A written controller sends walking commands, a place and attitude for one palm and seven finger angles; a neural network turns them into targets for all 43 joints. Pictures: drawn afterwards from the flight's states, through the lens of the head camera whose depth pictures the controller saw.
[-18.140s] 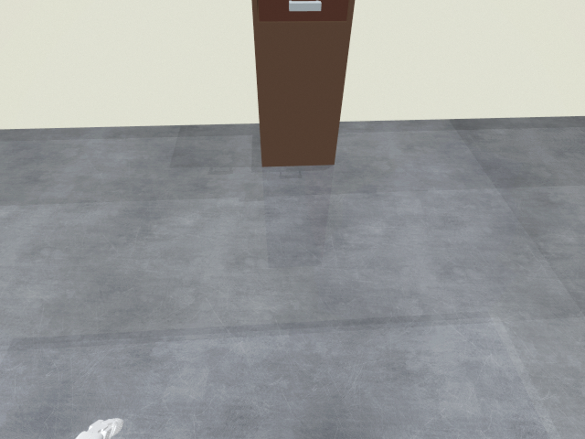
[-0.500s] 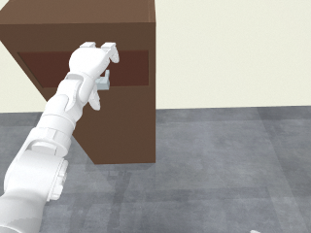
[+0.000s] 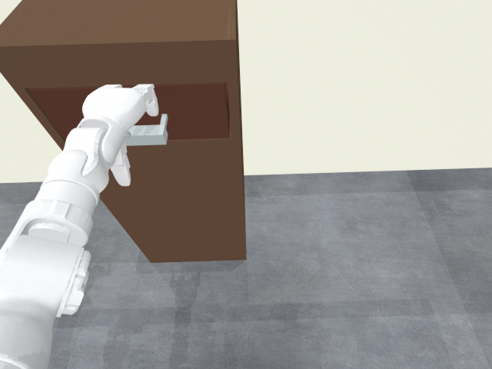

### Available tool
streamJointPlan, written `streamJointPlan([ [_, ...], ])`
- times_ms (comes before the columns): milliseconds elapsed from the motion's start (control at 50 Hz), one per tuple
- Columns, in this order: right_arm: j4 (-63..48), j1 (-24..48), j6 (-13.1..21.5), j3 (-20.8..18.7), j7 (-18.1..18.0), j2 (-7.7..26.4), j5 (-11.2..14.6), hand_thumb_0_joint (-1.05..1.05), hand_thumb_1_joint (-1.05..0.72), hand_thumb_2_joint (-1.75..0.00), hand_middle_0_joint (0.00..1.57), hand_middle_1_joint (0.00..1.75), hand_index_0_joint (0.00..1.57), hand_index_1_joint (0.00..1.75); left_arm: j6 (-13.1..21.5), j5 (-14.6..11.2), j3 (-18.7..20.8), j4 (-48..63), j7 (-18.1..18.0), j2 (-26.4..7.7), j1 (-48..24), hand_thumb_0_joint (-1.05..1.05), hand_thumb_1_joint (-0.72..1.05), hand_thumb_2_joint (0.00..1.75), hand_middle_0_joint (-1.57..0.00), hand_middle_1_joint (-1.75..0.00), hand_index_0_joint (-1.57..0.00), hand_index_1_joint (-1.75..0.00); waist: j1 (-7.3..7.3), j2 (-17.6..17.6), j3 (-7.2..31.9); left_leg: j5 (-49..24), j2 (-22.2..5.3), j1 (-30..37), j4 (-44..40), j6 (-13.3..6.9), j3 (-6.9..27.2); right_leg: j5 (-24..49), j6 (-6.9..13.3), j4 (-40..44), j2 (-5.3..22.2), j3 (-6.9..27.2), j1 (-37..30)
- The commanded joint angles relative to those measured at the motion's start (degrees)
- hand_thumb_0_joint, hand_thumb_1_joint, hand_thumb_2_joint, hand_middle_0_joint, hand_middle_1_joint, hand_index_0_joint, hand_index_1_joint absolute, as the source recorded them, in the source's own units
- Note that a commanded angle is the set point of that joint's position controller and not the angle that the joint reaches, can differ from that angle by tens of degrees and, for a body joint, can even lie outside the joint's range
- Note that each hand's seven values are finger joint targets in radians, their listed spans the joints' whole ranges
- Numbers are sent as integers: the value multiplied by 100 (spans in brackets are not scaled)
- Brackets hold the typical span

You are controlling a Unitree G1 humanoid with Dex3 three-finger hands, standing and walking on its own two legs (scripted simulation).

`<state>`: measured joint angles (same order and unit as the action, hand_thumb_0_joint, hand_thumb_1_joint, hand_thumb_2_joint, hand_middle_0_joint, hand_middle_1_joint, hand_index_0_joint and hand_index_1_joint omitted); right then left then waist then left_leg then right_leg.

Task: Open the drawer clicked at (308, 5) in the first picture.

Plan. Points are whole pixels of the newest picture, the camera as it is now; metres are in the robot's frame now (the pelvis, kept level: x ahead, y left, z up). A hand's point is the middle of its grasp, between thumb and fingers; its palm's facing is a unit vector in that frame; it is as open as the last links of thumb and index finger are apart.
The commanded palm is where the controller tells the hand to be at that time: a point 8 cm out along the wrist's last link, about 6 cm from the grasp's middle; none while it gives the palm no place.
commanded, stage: lift the fingers back up to retry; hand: left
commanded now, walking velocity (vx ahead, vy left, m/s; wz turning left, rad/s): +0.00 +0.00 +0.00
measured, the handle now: (135, 127) +0.55 +0.20 +0.05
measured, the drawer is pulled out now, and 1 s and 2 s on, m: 0.00 0.00 0.00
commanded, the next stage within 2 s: re-aim the fingers above the handle in 0.10 s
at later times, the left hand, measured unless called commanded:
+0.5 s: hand (122, 129) +0.49 +0.19 +0.11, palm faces -0.11 -0.01 -0.99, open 13.7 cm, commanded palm +0.48 +0.20 +0.17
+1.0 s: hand (127, 129) +0.49 +0.18 +0.11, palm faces -0.07 -0.03 -1.00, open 13.8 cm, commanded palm +0.47 +0.20 +0.17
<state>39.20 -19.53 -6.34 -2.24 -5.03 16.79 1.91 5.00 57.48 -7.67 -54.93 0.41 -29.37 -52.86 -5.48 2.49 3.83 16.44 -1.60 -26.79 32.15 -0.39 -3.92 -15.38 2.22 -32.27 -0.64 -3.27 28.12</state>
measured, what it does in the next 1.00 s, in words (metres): stands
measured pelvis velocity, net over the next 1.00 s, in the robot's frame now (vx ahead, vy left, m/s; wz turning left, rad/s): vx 0.01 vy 0.02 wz -0.01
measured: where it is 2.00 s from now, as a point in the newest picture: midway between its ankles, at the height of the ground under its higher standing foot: outside the picture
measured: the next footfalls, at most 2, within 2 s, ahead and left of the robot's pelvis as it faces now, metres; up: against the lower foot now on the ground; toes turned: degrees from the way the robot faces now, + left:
none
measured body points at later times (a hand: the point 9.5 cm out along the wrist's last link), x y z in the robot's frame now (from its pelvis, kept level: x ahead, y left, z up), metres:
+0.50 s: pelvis +0.01 +0.01 +0.00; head +0.06 -0.01 +0.45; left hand +0.49 +0.19 +0.16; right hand +0.06 -0.25 -0.14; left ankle -0.01 +0.12 -0.73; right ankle +0.00 -0.09 -0.73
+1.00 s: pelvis +0.01 +0.02 +0.00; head +0.06 -0.01 +0.45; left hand +0.49 +0.18 +0.16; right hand +0.06 -0.25 -0.14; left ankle -0.01 +0.12 -0.73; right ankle +0.00 -0.09 -0.73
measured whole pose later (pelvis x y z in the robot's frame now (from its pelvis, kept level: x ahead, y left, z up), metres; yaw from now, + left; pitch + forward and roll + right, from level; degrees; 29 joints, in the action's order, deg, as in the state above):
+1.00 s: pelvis +0.01 +0.02 +0.00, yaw -1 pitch +11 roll +0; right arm 39.7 -18.2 -8.3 -2.0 -1.8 15.0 1.8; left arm -1.7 57.4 -8.4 -53.0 -2.4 -24.6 -50.8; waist -4.4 3.5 6.1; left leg 17.6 -0.8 -25.2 32.0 -1.5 -4.7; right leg -16.0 1.0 -31.8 0.0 -2.3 26.6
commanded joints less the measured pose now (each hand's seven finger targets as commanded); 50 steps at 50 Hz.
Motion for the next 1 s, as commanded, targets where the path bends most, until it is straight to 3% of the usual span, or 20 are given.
streamJointPlan([
  [0, -410, -358, 244, -306, 69, 634, -40, 0, -90, -90, 20, 30, 20, 30, 362, -34, 555, 1664, -760, -1246, -3331, 0, -50, 30, -30, -120, -30, -120, -96, 112, 2320, -1516, 307, 808, -5, -242, 200, 1580, -72, 228, -43, 453, -947],
  [60, -301, -413, 286, -367, 179, 637, -102, 0, -90, -90, 20, 30, 20, 30, 202, 99, 942, 1792, -1295, -1596, -3511, 0, -50, 30, -30, -120, -30, -120, 12, 329, 2872, -1961, 315, 960, 103, -212, 204, 1865, -37, 84, -79, 417, -1083],
  [120, -207, -346, 275, -378, 300, 616, -108, 0, -90, -90, 20, 30, 20, 30, -271, 215, 676, 1444, -1590, -1147, -3415, 0, -50, 30, -30, -120, -30, -120, -3, 409, 2844, -2269, 273, 1074, 110, -162, 182, 1985, -13, 19, -128, 288, -925],
  [200, -202, -251, 171, -326, 361, 690, -64, 0, -90, -90, 20, 30, 20, 30, -1025, 250, 515, 653, -1445, -1014, -3065, 0, -50, 30, -30, -120, -30, -120, 7, -22, 2623, -2201, 250, 890, -6, -183, 125, 2069, -47, 99, -134, 241, -1096],
  [240, -272, -183, 94, -300, 309, 753, -61, 0, -90, -90, 20, 30, 20, 30, -1190, 233, 689, 507, -1180, -1283, -2883, 0, -50, 30, -30, -120, -30, -120, 65, -251, 2760, -2290, 250, 859, -57, -218, 71, 2334, -68, 131, -97, 271, -1460],
  [280, -378, -94, 2, -229, 230, 751, -30, 0, -90, -90, 20, 30, 20, 30, -1195, 258, 846, 411, -930, -1613, -2686, 0, -50, 30, -30, -120, -30, -120, 128, -557, 2576, -2108, 281, 609, -131, -249, 50, 2427, -116, 144, -69, 279, -1693],
  [320, -447, -15, -21, -190, 180, 724, 15, 0, -90, -90, 20, 30, 20, 30, -1177, 200, 480, 234, -717, -1163, -2522, 0, -50, 30, -30, -120, -30, -120, 24, -830, 1953, -1724, 267, 473, -255, -262, 43, 2111, -143, 291, -50, 245, -1467],
  [340, -484, 1, -13, -183, 162, 744, 30, 0, -90, -90, 20, 30, 20, 30, -1066, 188, 495, 285, -622, -1177, -2524, 0, -50, 30, -30, -120, -30, -120, 21, -890, 1871, -1660, 249, 476, -283, -263, 52, 1998, -136, 342, -42, 260, -1453],
  [440, -630, -81, 68, -217, 82, 672, -15, 0, -90, -90, 20, 30, 20, 30, -335, 98, 406, 1072, -371, -1097, -2717, 0, -50, 30, -30, -120, -30, -120, 2, -511, 2120, -1701, 265, 781, -196, -296, 116, 1957, -106, 310, -26, 368, -1390],
  [540, -544, -232, 162, -276, 115, 603, -76, 0, -90, -90, 20, 30, 20, 30, 131, 104, 656, 1638, -723, -1313, -3106, 0, -50, 30, -30, -120, -30, -120, 19, -15, 2427, -1986, 268, 1051, -24, -248, 213, 1819, -41, 168, -82, 342, -1057],
  [620, -374, -326, 214, -350, 234, 581, -119, 0, -90, -90, 20, 30, 20, 30, 11, 156, 749, 1768, -1175, -1268, -3290, 0, -50, 30, -30, -120, -30, -120, 42, 416, 2795, -2591, 236, 1439, 122, -177, 275, 1963, -6, 34, -145, 257, -802],
  [640, -340, -348, 204, -348, 263, 600, -120, 0, -90, -90, 20, 30, 20, 30, -82, 152, 685, 1707, -1230, -1194, -3349, 0, -50, 30, -30, -120, -30, -120, 11, 237, 2874, -2777, 235, 1439, 150, -175, 304, 2051, -7, 21, -158, 231, -852],
  [680, -274, -333, 195, -367, 319, 606, -107, 0, -90, -90, 20, 30, 20, 30, -319, 152, 670, 1483, -1318, -1104, -3238, 0, -50, 30, -30, -120, -30, -120, 23, 276, 2783, -2808, 203, 1429, 130, -162, 290, 2056, -11, 20, -168, 196, -794],
  [720, -241, -297, 149, -346, 347, 633, -76, 0, -90, -90, 20, 30, 20, 30, -628, 170, 477, 1071, -1274, -899, -3051, 0, -50, 30, -30, -120, -30, -120, -16, 54, 2534, -2601, 202, 1270, 60, -164, 268, 1960, -19, 73, -171, 158, -776],
  [800, -334, -209, 63, -327, 351, 681, -50, 0, -90, -90, 20, 30, 20, 30, -945, 130, 240, 872, -929, -682, -2771, 0, -50, 30, -30, -120, -30, -120, 40, -124, 2517, -2521, 214, 1178, -30, -199, 196, 2102, -37, 150, -136, 182, -1044],
  [860, -457, -136, -3, -324, 325, 693, -51, 0, -90, -90, 20, 30, 20, 30, -853, 37, 247, 1170, -607, -677, -2429, 0, -50, 30, -30, -120, -30, -120, 100, -290, 2592, -2765, 204, 1257, -37, -246, 187, 2394, -59, 178, -119, 221, -1295],
  [880, -484, -94, -35, -309, 306, 692, -34, 0, -90, -90, 20, 30, 20, 30, -830, 34, 322, 1080, -532, -753, -2241, 0, -50, 30, -30, -120, -30, -120, 123, -374, 2375, -2608, 210, 1159, -72, -246, 192, 2315, -55, 188, -124, 207, -1275],
  [900, -530, -48, -43, -280, 289, 674, -26, 0, -90, -90, 20, 30, 20, 30, -783, 4, 173, 1068, -459, -576, -2152, 0, -50, 30, -30, -120, -30, -120, 111, -481, 2167, -2386, 227, 1058, -124, -253, 183, 2192, -64, 238, -113, 207, -1239],
  [940, -572, 8, -41, -276, 262, 675, -18, 0, -90, -90, 20, 30, 20, 30, -576, -32, 275, 1304, -421, -683, -2204, 0, -50, 30, -30, -120, -30, -120, 125, -548, 1970, -2148, 228, 979, -192, -256, 188, 2008, -44, 303, -104, 217, -1234],
  [980, -557, 16, -20, -247, 200, 658, -20, 0, -90, -90, 20, 30, 20, 30, -397, 38, 590, 1362, -536, -1131, -2451, 0, -50, 30, -30, -120, -30, -120, 128, -452, 1870, -1774, 244, 837, -228, -257, 178, 1771, -50, 289, -83, 271, -1189],
])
